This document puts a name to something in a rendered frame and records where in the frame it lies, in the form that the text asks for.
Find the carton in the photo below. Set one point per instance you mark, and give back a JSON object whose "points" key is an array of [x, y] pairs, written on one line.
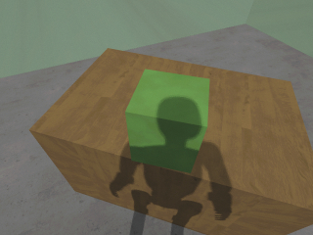
{"points": [[167, 118]]}

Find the pedestal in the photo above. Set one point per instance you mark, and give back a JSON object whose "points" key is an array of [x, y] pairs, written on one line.
{"points": [[253, 174]]}

